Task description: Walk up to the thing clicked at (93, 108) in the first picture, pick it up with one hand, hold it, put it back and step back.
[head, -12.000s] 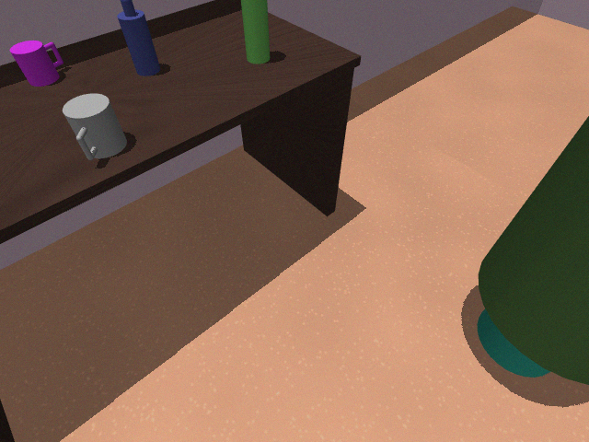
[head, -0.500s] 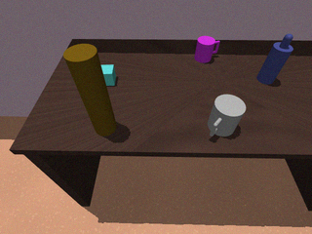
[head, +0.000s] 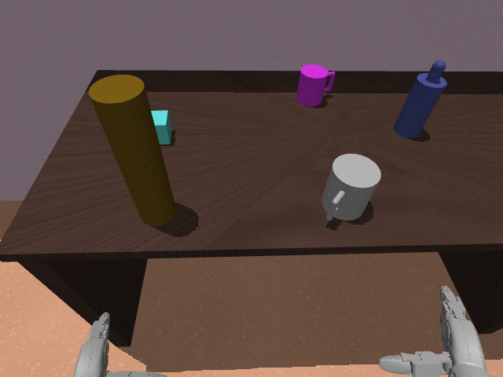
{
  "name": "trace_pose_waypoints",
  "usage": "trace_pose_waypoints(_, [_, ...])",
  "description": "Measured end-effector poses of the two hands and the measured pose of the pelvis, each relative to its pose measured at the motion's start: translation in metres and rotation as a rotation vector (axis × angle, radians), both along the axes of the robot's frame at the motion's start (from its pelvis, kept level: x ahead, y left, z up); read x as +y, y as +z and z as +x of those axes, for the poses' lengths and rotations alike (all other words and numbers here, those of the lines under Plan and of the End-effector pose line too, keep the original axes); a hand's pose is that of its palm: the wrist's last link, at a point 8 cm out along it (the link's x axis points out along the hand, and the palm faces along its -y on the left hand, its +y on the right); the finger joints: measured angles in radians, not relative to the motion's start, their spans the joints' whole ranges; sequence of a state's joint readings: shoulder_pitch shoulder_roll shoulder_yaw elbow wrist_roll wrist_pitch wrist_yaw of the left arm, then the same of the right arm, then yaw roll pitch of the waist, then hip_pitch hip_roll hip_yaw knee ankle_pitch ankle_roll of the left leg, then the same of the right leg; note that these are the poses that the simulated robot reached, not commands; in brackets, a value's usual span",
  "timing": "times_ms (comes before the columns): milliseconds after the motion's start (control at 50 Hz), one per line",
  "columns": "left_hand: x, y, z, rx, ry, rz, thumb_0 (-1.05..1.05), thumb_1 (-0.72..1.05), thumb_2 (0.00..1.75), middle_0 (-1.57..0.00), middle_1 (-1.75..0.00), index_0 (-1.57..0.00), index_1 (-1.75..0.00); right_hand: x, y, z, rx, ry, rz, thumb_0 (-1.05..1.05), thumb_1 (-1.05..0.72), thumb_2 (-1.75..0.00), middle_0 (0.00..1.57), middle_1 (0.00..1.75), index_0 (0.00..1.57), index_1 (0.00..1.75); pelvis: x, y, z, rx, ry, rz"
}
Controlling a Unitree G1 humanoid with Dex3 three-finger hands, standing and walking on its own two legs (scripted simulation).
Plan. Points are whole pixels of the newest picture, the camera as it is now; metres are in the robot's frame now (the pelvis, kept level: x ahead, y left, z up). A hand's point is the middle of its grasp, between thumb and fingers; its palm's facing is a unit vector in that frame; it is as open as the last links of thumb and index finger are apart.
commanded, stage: rise first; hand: right
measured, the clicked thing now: (345, 192) +0.44 -0.19 +0.01
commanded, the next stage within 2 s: go down in 1.26 s
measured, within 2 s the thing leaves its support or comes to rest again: neither
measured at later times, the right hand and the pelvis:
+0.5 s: hand (450, 317) +0.19 -0.27 +0.05, palm faces +0.33 +0.86 -0.39, open 17.6 cm; pelvis +0.00 +0.00 +0.00, yaw -1 degrees
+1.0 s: hand (473, 312) +0.18 -0.27 +0.09, palm faces +0.35 +0.84 -0.41, open 17.6 cm; pelvis -0.01 +0.00 +0.00, yaw -1 degrees
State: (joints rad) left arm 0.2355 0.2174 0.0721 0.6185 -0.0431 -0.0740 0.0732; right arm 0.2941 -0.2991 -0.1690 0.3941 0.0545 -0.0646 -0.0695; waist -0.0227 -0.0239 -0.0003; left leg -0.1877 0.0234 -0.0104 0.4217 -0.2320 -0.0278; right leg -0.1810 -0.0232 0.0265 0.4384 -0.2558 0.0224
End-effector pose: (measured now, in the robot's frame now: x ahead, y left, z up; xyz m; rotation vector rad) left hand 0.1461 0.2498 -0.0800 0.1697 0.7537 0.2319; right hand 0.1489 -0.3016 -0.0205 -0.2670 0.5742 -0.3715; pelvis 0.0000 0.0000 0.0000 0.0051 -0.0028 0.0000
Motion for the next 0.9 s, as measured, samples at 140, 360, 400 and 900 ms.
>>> trace_pose_waypoints(140, [0.005,0.006,0.007,-0.045,-0.007,0.014,0.0,-0.45,0.06,-0.06,-0.05,-0.06,-0.06,-0.002,0.035,0.005,-0.133,0.016,-0.054,0.0,0.49,-0.05,0.05,0.06,0.06,0.06,0.001,0.0,0.002,-0.018,-0.004,-0.003])
trace_pose_waypoints(360, [0.015,-0.005,-0.005,0.027,0.015,0.02,-0.01,-0.54,0.05,-0.06,-0.05,-0.05,-0.06,-0.001,0.067,0.001,-0.249,0.042,-0.109,-0.01,0.58,-0.02,0.05,0.06,0.06,0.06,0.002,-0.001,0.001,-0.032,-0.007,-0.004])
trace_pose_waypoints(400, [0.013,-0.004,-0.003,0.02,0.009,0.02,-0.01,-0.54,0.05,-0.06,-0.05,-0.05,-0.06,-0.001,0.074,0.002,-0.278,0.052,-0.126,-0.01,0.59,-0.02,0.05,0.06,0.06,0.06,0.003,-0.001,0.001,-0.034,-0.008,-0.004])
trace_pose_waypoints(900, [0.006,-0.001,-0.006,-0.028,0.003,-0.007,-0.01,-0.56,0.07,-0.06,-0.05,-0.05,-0.07,-0.004,0.124,-0.007,-0.466,0.108,-0.227,-0.01,0.57,-0.02,0.06,0.06,0.06,0.06,0.001,-0.001,-0.007,-0.053,-0.013,-0.005])
